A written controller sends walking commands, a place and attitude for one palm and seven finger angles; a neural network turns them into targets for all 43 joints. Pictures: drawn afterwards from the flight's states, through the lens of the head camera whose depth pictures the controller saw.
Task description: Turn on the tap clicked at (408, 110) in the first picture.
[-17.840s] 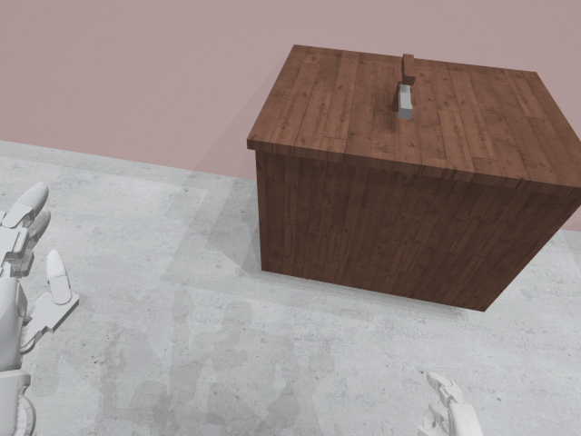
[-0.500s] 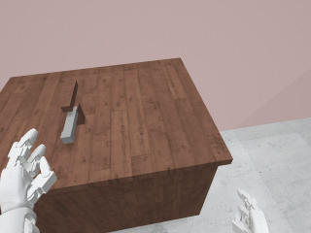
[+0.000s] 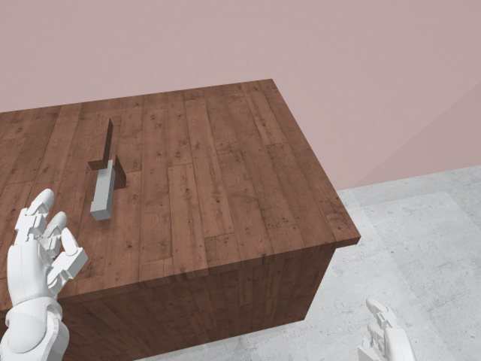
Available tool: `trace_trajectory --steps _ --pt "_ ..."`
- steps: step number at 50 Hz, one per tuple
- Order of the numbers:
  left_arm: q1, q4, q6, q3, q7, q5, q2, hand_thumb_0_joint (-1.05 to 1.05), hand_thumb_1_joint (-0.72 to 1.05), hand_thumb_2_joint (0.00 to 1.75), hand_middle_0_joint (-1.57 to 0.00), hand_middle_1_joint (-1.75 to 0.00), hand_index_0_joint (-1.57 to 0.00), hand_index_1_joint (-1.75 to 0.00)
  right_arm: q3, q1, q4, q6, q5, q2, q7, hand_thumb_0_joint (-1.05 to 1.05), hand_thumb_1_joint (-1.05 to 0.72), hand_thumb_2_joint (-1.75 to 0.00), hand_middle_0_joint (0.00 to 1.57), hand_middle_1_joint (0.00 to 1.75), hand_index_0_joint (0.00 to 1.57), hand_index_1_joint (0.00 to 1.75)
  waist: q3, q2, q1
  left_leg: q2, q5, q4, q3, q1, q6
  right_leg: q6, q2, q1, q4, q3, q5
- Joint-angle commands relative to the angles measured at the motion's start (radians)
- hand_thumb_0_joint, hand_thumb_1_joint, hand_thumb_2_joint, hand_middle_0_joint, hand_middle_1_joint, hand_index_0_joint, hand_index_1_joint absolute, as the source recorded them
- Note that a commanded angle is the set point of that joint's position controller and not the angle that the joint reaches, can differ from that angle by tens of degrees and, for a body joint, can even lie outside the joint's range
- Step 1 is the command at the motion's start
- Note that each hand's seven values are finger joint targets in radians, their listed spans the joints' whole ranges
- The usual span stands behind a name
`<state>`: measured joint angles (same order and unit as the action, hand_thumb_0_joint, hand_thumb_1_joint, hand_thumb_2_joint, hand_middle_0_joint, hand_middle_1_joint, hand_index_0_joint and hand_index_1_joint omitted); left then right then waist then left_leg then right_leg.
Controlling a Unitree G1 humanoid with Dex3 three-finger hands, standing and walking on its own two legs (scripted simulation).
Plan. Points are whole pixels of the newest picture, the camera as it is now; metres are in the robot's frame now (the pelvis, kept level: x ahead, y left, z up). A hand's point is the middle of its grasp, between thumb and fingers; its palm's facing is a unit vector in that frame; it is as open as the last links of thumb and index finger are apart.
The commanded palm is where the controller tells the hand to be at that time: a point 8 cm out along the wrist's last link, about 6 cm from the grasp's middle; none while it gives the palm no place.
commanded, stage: reach beside the lever's end, fingers flat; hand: left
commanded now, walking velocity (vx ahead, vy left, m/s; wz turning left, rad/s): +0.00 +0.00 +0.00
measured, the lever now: (101, 209) +0.35 +0.30 +0.04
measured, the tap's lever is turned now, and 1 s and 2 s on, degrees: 0 0 1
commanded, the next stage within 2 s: push the lever round in 1.46 s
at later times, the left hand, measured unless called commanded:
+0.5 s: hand (83, 239) +0.27 +0.28 +0.08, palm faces +0.50 -0.86 -0.10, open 7.7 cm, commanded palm +0.23 +0.32 +0.07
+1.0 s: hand (84, 224) +0.31 +0.31 +0.06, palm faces +0.53 -0.84 -0.11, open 7.8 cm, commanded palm +0.26 +0.35 +0.05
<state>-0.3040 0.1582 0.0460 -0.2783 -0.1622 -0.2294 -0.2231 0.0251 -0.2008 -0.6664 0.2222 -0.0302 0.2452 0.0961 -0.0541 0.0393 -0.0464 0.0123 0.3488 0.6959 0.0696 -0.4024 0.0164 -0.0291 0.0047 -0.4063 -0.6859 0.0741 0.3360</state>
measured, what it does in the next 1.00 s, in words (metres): stands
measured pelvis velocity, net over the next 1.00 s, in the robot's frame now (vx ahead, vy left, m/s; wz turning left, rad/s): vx -0.01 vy -0.01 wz -0.01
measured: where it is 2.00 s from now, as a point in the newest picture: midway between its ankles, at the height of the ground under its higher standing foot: outside the picture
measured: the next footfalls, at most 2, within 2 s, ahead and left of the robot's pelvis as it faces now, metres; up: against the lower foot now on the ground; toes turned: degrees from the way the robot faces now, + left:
none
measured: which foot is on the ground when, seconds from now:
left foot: down 0.00-1.00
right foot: down 0.00-1.00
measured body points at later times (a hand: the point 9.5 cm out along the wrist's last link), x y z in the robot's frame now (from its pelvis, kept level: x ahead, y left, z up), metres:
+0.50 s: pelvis +0.00 +0.01 +0.00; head +0.02 +0.00 +0.45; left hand +0.23 +0.32 +0.09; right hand +0.18 -0.23 -0.10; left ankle +0.01 +0.13 -0.72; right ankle +0.01 -0.10 -0.72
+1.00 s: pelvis -0.01 -0.01 -0.01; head +0.04 -0.01 +0.43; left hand +0.27 +0.35 +0.07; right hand +0.14 -0.26 -0.12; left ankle +0.01 +0.13 -0.72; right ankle +0.01 -0.10 -0.72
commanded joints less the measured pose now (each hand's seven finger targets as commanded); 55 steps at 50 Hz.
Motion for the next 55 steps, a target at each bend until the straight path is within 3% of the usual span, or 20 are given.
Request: trace_trajectory --steps 1,3,4,8,11,13,15,24,28,32,33,37,38,39,42,43,46,52,53,55 --pt "0.167 0.171 0.096 -0.1 0.003 0.004 -0.179 0.0 0.9 0.9 -0.19 -0.26 -0.19 -0.26 -0.042 0.111 0.152 0.049 -0.004 0.118 0.011 0.0 -0.9 -0.9 0.2 0.3 0.2 0.3 -0.125 -0.012 0.001 0.012 -0.174 -0.098 -0.019 0.005 -0.035 0.008 0.008 0.09 0.116 -0.026 -0.144" --pt "0.167 0.169 0.114 -0.12 0.001 0.014 -0.199 0.0 0.9 0.9 -0.18 -0.25 -0.18 -0.25 -0.045 0.117 0.146 0.048 -0.005 0.116 0.013 0.0 -0.9 -0.9 0.2 0.3 0.2 0.3 -0.137 0.029 -0.007 0.011 -0.185 -0.097 -0.018 0.018 -0.032 0.004 0.006 0.087 0.108 -0.024 -0.146" --pt "0.197 0.172 0.125 -0.1 0.002 0.018 -0.186 0.0 0.9 0.9 -0.18 -0.25 -0.18 -0.25 -0.044 0.104 0.144 0.048 -0.001 0.117 0.01 0.0 -0.9 -0.9 0.2 0.3 0.2 0.3 -0.152 0.025 0.007 0.011 -0.197 -0.092 -0.015 0.025 -0.03 0.004 0.007 0.083 0.102 -0.024 -0.159" --pt "0.211 0.11 0.146 -0.123 0.02 0.01 -0.207 0.0 0.9 0.9 -0.18 -0.24 -0.18 -0.24 -0.047 0.105 0.133 0.043 -0.004 0.122 0.011 0.0 -0.9 -0.9 0.2 0.3 0.2 0.3 -0.145 0.025 0.003 0.01 -0.191 -0.09 -0.01 0.005 -0.027 0.001 0.004 0.076 0.095 -0.021 -0.154" --pt "0.281 0.066 0.158 -0.108 0.032 0.009 -0.202 0.0 0.9 0.9 -0.18 -0.23 -0.18 -0.23 -0.048 0.104 0.127 0.042 -0.003 0.126 0.015 0.0 -0.9 -0.9 0.2 0.3 0.2 0.3 -0.144 0.008 0.02 0.007 -0.165 -0.087 -0.008 0.003 -0.027 0.002 0.001 0.053 0.094 -0.021 -0.129" --pt "0.263 0.064 0.168 -0.136 0.03 0.012 -0.221 0.0 0.9 0.9 -0.18 -0.22 -0.18 -0.22 -0.051 0.109 0.129 0.042 -0.002 0.124 0.016 0.0 -0.9 -0.9 0.2 0.3 0.2 0.3 -0.173 0.038 0.002 0.009 -0.18 -0.089 -0.007 0.01 -0.024 -0.001 0.003 0.071 0.088 -0.022 -0.14" --pt "0.258 0.043 0.169 -0.093 0.036 0.015 -0.183 0.0 0.9 0.9 -0.17 -0.22 -0.17 -0.22 -0.052 0.099 0.134 0.04 -0.001 0.125 0.012 0.0 -0.9 -0.9 0.2 0.3 0.2 0.3 -0.187 0.019 0.007 0.008 -0.208 -0.082 -0.008 0.014 -0.021 0.0 0.001 0.068 0.076 -0.017 -0.168" --pt "0.355 -0.061 0.194 -0.158 0.023 0.024 -0.241 0.0 0.9 0.9 -0.17 -0.2 -0.17 -0.2 -0.057 0.088 0.121 0.014 0.002 0.129 0.014 0.0 -0.9 -0.9 0.2 0.3 0.2 0.3 -0.191 -0.015 0.012 0.008 -0.195 -0.072 -0.009 -0.026 -0.023 0.002 -0.001 0.059 0.065 -0.023 -0.166" --pt "0.355 -0.075 0.226 -0.176 0.026 0.034 -0.26 0.0 0.9 0.9 -0.16 -0.19 -0.16 -0.19 -0.062 0.084 0.117 0.01 0.006 0.128 0.009 0.0 -0.9 -0.9 0.2 0.3 0.2 0.3 -0.223 0.036 0.005 0.007 -0.224 -0.055 -0.013 -0.018 -0.021 -0.001 -0.003 0.061 0.048 -0.025 -0.192" --pt "0.407 -0.135 0.245 -0.151 0.047 0.021 -0.243 0.0 0.9 0.9 -0.16 -0.18 -0.16 -0.18 -0.061 0.076 0.11 0.004 0.004 0.134 0.01 0.0 -0.9 -0.9 0.2 0.3 0.2 0.3 -0.203 -0.002 0.025 0.01 -0.183 -0.041 -0.018 -0.055 -0.03 0.004 -0.002 0.037 0.048 -0.032 -0.178" --pt "0.402 -0.168 0.244 -0.187 0.046 0.025 -0.275 0.0 0.9 0.9 -0.16 -0.17 -0.16 -0.17 -0.062 0.079 0.105 0.0 0.0 0.134 0.013 0.0 -0.9 -0.9 0.2 0.3 0.2 0.3 -0.189 0.003 0.019 0.007 -0.165 -0.044 -0.016 -0.069 -0.031 0.002 -0.003 0.035 0.049 -0.032 -0.157" --pt "0.469 -0.224 0.248 -0.187 0.068 0.011 -0.29 0.0 0.9 0.9 -0.16 -0.16 -0.16 -0.16 -0.062 0.075 0.104 -0.01 0.001 0.141 0.021 0.0 -0.9 -0.9 0.2 0.3 0.2 0.3 -0.197 -0.009 0.03 0.014 -0.126 -0.032 -0.025 -0.093 -0.041 0.009 0.001 0.022 0.055 -0.045 -0.133" --pt "0.504 -0.237 0.254 -0.218 0.064 0.02 -0.329 0.0 0.9 0.9 -0.15 -0.16 -0.15 -0.16 -0.061 0.076 0.095 -0.015 -0.003 0.14 0.025 0.0 -0.9 -0.9 0.2 0.3 0.2 0.3 -0.192 0.0 0.032 0.012 -0.114 -0.03 -0.023 -0.098 -0.042 0.008 0.001 0.019 0.056 -0.048 -0.12" --pt "0.542 -0.234 0.26 -0.191 0.07 0.02 -0.306 0.0 0.9 0.9 -0.15 -0.16 -0.15 -0.16 -0.06 0.069 0.097 -0.015 0.001 0.139 0.025 0.0 -0.9 -0.9 0.2 0.3 0.2 0.3 -0.213 0.007 0.04 0.014 -0.113 -0.027 -0.024 -0.095 -0.042 0.01 0.002 0.017 0.047 -0.049 -0.121" --pt "0.567 -0.285 0.273 -0.222 0.082 0.014 -0.344 0.0 0.9 0.9 -0.15 -0.15 -0.15 -0.15 -0.063 0.059 0.092 -0.021 0.004 0.145 0.027 0.0 -0.9 -0.9 0.2 0.3 0.2 0.3 -0.235 -0.008 0.039 0.015 -0.115 -0.009 -0.03 -0.114 -0.048 0.014 0.002 0.024 0.042 -0.059 -0.136" --pt "0.552 -0.307 0.279 -0.267 0.079 0.02 -0.386 0.0 0.9 0.9 -0.15 -0.15 -0.15 -0.15 -0.066 0.056 0.084 -0.026 0.001 0.144 0.028 0.0 -0.9 -0.9 0.2 0.3 0.2 0.3 -0.242 0.016 0.029 0.014 -0.12 -0.004 -0.03 -0.118 -0.047 0.012 0.002 0.032 0.039 -0.062 -0.138" --pt "0.592 -0.347 0.289 -0.245 0.1 0.02 -0.376 0.0 0.9 0.9 -0.15 -0.15 -0.15 -0.15 -0.066 0.043 0.087 -0.034 0.003 0.145 0.025 0.0 -0.9 -0.9 0.2 0.3 0.2 0.3 -0.263 0.026 0.036 0.014 -0.13 0.008 -0.034 -0.135 -0.048 0.013 0.002 0.027 0.023 -0.065 -0.159" --pt "0.635 -0.481 0.281 -0.301 0.144 0.003 -0.443 0.0 0.9 0.9 -0.15 -0.15 -0.15 -0.15 -0.069 0.013 0.082 -0.058 0.001 0.16 0.027 0.0 -0.9 -0.9 0.2 0.3 0.2 0.3 -0.26 -0.035 0.04 0.015 -0.116 0.037 -0.04 -0.209 -0.054 0.023 0.005 0.033 0.015 -0.083 -0.164" --pt "0.636 -0.506 0.285 -0.333 0.143 0.012 -0.48 0.0 0.9 0.9 -0.15 -0.15 -0.15 -0.15 -0.069 0.009 0.075 -0.066 -0.001 0.159 0.027 0.0 -0.9 -0.9 0.2 0.3 0.2 0.3 -0.256 -0.001 0.033 0.014 -0.119 0.039 -0.04 -0.209 -0.054 0.019 0.004 0.029 0.011 -0.081 -0.161" --pt "0.648 -0.468 0.3 -0.301 0.156 0.012 -0.448 0.0 0.9 0.9 -0.15 -0.15 -0.15 -0.15 -0.073 -0.003 0.088 -0.068 0.002 0.157 0.02 0.0 -0.9 -0.9 0.2 0.3 0.2 0.3 -0.295 0.038 0.034 0.013 -0.154 0.039 -0.04 -0.174 -0.053 0.014 -0.001 0.024 -0.003 -0.073 -0.196"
